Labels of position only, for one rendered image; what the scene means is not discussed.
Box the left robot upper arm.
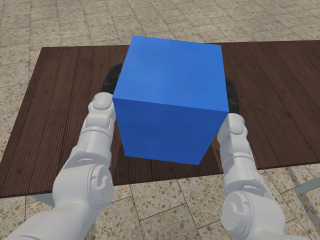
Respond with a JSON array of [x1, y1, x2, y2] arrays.
[[2, 163, 115, 240]]

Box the table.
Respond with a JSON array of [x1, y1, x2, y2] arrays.
[[0, 40, 320, 208]]

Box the robot left forearm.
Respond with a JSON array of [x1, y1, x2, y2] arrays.
[[52, 92, 116, 203]]

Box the carton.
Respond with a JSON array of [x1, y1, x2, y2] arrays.
[[112, 35, 229, 165]]

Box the robot right forearm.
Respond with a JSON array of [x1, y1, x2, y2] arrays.
[[217, 113, 276, 202]]

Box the robot left hand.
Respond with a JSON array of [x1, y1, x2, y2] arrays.
[[100, 62, 122, 95]]

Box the right robot upper arm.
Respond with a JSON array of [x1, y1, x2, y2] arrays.
[[220, 190, 310, 240]]

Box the robot right hand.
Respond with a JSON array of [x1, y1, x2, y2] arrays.
[[225, 77, 240, 115]]

